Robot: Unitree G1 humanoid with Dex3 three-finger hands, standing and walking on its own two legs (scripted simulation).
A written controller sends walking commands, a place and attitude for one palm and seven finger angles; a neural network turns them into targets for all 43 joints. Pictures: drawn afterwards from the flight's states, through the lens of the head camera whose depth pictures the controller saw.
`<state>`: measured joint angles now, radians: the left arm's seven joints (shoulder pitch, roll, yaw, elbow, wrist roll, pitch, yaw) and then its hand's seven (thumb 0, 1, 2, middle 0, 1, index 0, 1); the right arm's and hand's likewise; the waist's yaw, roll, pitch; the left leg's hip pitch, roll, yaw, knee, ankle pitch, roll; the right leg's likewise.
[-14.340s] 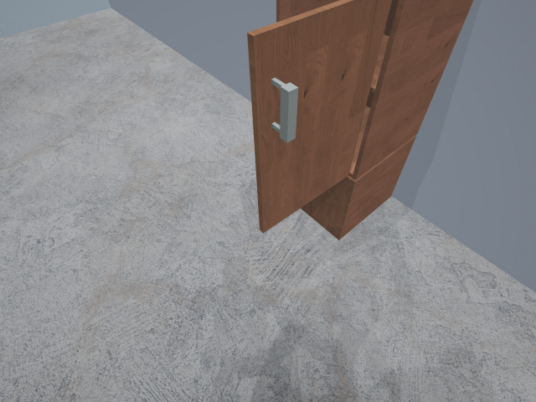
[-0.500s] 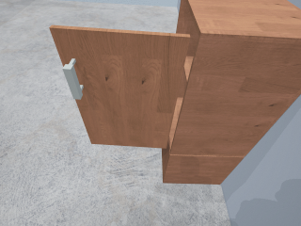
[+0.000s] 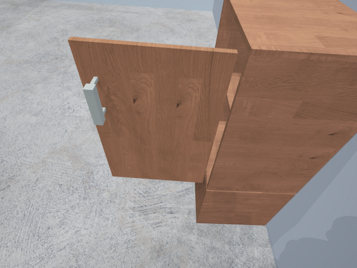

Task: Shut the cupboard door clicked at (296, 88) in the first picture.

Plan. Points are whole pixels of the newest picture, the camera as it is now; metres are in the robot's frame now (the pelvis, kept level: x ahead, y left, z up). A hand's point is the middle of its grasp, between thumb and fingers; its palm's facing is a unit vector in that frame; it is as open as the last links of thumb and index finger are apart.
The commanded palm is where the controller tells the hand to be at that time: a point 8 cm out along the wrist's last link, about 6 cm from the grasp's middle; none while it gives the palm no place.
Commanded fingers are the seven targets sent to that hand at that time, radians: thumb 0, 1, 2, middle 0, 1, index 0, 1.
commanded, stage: shuffle to correct the standing spot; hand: left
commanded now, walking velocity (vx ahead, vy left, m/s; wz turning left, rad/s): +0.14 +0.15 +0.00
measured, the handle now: (97, 100) +0.49 +0.26 +0.09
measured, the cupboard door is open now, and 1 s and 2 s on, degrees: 88 88 88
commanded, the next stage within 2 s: come to a stop and stand still in 0.12 s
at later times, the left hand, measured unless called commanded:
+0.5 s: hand out of the picture +0.02 +0.21 -0.18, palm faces +0.00 -0.98 -0.21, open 7.4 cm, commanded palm none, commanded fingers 0.00 0.90 0.90 -0.20 -0.30 -0.20 -0.30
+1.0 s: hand out of the picture +0.05 +0.18 -0.17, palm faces -0.03 -0.97 -0.23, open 7.4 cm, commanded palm none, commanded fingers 0.00 0.90 0.90 -0.20 -0.30 -0.20 -0.30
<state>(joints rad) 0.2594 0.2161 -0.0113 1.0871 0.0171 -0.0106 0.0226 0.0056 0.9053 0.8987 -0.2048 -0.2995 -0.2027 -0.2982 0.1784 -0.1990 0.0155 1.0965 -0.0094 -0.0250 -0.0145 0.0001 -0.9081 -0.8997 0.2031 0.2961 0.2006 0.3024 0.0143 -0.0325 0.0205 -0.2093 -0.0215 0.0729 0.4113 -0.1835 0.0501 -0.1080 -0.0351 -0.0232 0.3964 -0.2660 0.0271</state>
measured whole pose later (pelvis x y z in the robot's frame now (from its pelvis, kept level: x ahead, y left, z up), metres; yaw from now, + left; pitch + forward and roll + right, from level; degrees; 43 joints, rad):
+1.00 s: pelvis +0.02 +0.00 -0.01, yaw -1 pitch -1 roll +0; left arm 0.26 0.18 -0.03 1.04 0.01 0.00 0.03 0.01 0.91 0.90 -0.20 -0.30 -0.20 -0.30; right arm 0.24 -0.20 0.02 1.01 -0.02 -0.01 -0.02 0.00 -0.92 -0.90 0.20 0.30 0.20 0.30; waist 0.00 0.03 0.02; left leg -0.20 -0.02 0.10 0.47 -0.25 0.05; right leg -0.17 -0.03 -0.03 0.50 -0.30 0.01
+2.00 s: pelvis +0.04 -0.03 +0.00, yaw -2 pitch +0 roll +1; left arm 0.27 0.17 -0.01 1.11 0.01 -0.01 0.03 0.01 0.91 0.90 -0.20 -0.30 -0.20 -0.30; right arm 0.24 -0.15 0.02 1.14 -0.01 -0.02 -0.03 0.00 -0.92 -0.90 0.20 0.30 0.20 0.30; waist 0.01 -0.02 0.04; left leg -0.15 0.01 0.09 0.40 -0.24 0.00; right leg -0.12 0.01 -0.03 0.42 -0.29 -0.03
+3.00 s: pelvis +0.03 +0.02 -0.01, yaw +0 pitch +0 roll +2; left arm 0.22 0.18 0.05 1.00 0.03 0.05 0.03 0.01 0.91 0.90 -0.20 -0.30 -0.20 -0.30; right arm 0.25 -0.16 0.00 1.02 -0.03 0.00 -0.03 0.00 -0.92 -0.90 0.20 0.30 0.20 0.30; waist 0.01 -0.02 0.08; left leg -0.21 -0.08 0.11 0.44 -0.25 0.09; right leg -0.35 -0.06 -0.05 0.88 -0.49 -0.01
